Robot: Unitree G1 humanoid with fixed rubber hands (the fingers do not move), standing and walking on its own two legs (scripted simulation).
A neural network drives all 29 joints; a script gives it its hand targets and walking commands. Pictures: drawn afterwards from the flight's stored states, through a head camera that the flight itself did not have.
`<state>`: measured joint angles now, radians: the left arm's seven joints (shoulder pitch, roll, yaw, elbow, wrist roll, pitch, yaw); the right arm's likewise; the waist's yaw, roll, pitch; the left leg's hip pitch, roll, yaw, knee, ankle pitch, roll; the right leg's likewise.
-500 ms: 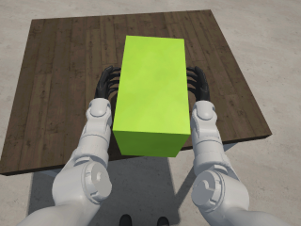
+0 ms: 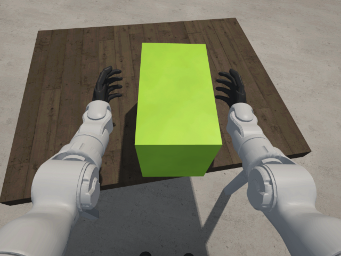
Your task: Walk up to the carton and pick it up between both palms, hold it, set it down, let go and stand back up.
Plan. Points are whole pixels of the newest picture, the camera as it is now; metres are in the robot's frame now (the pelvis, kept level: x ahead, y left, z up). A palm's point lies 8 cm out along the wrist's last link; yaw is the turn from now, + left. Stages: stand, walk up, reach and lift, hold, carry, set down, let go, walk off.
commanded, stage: set down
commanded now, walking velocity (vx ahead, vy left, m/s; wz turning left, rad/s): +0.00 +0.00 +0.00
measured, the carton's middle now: (173, 111) +0.47 -0.01 +0.00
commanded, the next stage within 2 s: none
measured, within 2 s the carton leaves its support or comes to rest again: neither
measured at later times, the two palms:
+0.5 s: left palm (87, 96) +0.43 +0.18 +0.11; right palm (267, 93) +0.44 -0.20 +0.12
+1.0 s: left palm (79, 155) +0.32 +0.19 +0.06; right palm (267, 147) +0.33 -0.19 +0.07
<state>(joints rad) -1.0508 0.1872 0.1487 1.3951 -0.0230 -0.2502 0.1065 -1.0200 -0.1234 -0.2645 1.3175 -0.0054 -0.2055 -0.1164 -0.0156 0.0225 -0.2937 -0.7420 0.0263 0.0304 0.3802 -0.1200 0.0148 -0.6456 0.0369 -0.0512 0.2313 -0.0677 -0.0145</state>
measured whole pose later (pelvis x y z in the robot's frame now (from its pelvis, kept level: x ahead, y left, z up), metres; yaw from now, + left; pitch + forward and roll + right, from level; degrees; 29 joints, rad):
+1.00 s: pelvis -0.05 -0.01 +0.01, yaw +0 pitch +9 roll -1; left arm -0.58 0.22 0.04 1.03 -0.20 -0.19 0.05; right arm -0.61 -0.17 -0.05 0.99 0.18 -0.14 -0.06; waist 0.01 -0.01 -0.16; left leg -0.43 0.03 0.06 0.37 -0.10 0.01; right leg -0.40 0.03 -0.03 0.35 -0.10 -0.03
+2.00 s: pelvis +0.01 -0.01 +0.01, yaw -2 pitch +6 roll -1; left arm 0.02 0.21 0.01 0.71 -0.15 -0.35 0.03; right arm 0.01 -0.13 0.04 0.78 0.17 -0.38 -0.05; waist 0.04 -0.03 -0.10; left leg -0.28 0.03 0.08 0.40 -0.22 0.00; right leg -0.26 0.04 0.01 0.36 -0.21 -0.02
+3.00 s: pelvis +0.00 -0.02 +0.01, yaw -3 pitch +2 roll +0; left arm 0.28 0.22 -0.05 0.51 -0.08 -0.02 0.05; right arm 0.29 -0.08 -0.06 0.64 -0.02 -0.24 -0.01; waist 0.02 -0.02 -0.03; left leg -0.20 0.02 0.10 0.37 -0.20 0.00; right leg -0.21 0.03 0.02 0.40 -0.22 -0.03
